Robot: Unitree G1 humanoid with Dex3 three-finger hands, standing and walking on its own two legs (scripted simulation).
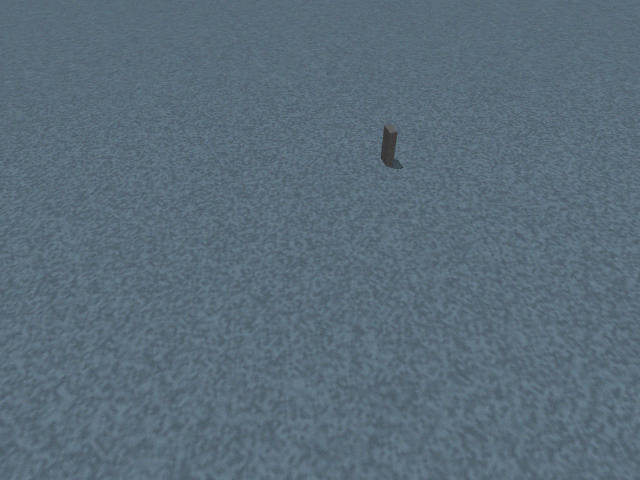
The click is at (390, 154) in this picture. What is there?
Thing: carton on end
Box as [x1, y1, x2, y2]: [381, 124, 397, 165]
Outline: 391,124 384,125 381,158 385,165 392,164 397,132
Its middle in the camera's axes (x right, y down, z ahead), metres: +0.36 -0.49 +2.01
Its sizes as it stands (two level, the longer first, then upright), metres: 0.077 0.040 0.201
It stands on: the floor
